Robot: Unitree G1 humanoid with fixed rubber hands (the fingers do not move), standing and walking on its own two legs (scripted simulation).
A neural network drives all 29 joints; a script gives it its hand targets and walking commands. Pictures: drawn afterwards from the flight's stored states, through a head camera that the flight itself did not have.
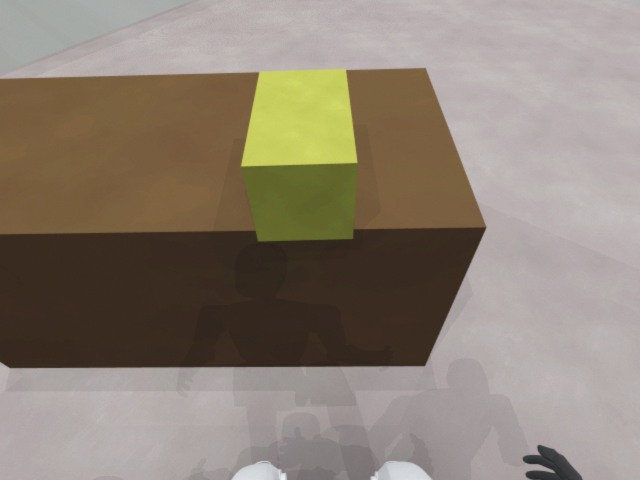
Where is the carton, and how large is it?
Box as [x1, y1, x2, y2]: [241, 69, 356, 241]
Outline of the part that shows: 345,69 259,72 241,164 258,241 352,238 356,179 356,155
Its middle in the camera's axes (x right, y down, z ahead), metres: -0.03 -0.18 +0.76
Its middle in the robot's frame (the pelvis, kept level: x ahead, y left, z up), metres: +0.70 +0.04 +0.02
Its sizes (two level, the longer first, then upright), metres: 0.316 0.180 0.177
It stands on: a pedestal, 0.65 m high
